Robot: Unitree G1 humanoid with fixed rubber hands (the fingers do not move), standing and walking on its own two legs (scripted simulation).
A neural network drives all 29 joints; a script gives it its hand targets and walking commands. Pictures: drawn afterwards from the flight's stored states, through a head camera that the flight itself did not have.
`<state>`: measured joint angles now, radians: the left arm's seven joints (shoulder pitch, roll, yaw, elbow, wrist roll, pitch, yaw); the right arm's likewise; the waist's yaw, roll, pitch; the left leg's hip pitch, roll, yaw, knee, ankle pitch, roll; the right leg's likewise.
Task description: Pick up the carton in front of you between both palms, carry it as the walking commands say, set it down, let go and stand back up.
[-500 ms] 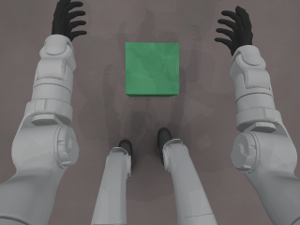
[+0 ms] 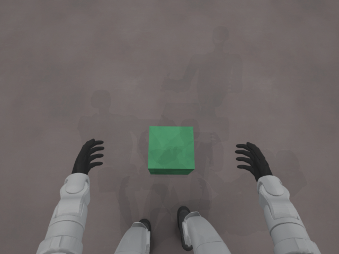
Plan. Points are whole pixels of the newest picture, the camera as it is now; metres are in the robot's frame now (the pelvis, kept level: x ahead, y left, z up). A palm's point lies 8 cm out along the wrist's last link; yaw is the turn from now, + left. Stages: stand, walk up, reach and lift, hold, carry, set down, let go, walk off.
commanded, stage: let go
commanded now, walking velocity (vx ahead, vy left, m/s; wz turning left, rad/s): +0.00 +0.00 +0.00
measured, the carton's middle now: (170, 152) +0.44 -0.04 -0.62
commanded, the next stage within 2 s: stand in 0.76 s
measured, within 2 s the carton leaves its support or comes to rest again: neither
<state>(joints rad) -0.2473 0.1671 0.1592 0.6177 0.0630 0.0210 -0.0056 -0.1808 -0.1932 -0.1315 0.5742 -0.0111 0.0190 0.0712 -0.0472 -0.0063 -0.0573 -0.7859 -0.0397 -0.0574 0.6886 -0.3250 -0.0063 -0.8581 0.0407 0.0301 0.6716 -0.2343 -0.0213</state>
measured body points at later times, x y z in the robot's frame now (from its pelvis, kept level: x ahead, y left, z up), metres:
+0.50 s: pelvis +0.02 +0.02 +0.03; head +0.04 +0.02 +0.48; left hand +0.20 +0.26 -0.04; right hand +0.20 -0.21 -0.05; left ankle -0.02 +0.12 -0.71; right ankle +0.03 -0.10 -0.71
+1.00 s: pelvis +0.03 +0.01 +0.02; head +0.04 +0.00 +0.47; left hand +0.17 +0.30 -0.06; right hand +0.19 -0.28 -0.07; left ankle -0.02 +0.12 -0.71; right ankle +0.03 -0.10 -0.71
